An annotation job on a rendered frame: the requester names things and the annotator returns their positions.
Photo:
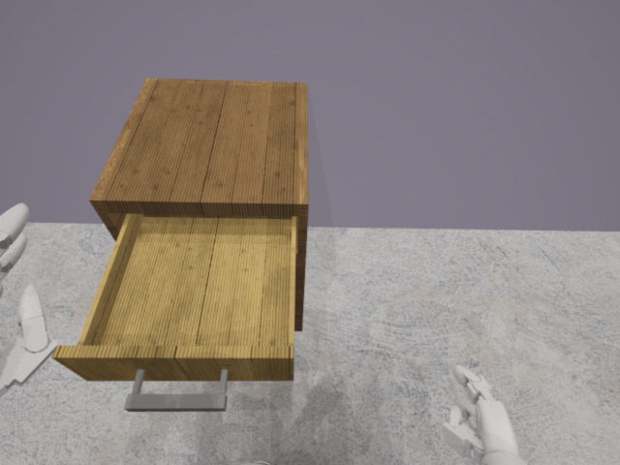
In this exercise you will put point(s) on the cabinet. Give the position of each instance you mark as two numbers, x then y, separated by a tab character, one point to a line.
213	147

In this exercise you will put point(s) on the robot left hand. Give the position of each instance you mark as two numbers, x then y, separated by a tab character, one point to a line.
21	358

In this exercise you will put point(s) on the drawer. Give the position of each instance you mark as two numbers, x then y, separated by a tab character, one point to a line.
185	296

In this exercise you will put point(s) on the robot right hand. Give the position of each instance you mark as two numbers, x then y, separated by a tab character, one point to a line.
490	428

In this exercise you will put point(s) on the handle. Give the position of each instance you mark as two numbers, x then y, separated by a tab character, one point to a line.
137	402

